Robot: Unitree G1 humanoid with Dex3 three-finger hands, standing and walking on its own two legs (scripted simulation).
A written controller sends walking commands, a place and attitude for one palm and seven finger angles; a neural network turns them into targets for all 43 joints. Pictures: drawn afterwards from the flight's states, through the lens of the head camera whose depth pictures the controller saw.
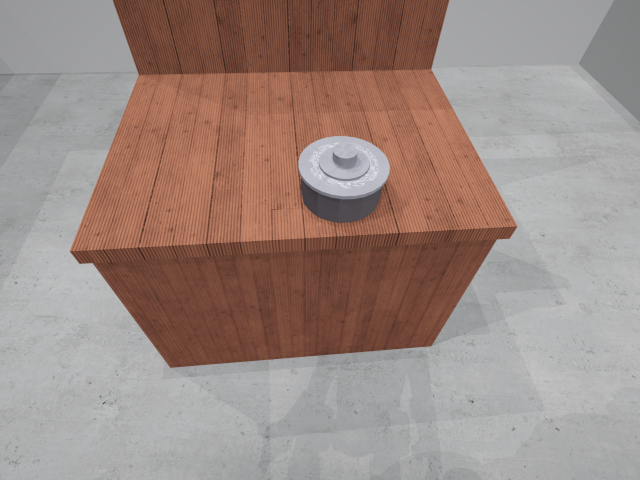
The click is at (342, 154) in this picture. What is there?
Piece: lid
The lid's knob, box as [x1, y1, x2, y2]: [332, 143, 357, 165]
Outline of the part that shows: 334,146 332,157 336,163 341,165 349,165 355,161 357,150 353,145 348,143 340,143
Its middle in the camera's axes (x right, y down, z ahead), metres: +0.04 -0.16 +0.74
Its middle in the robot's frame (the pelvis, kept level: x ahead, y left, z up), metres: +0.67 +0.00 +0.00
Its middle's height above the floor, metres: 0.77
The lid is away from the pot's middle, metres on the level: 0.00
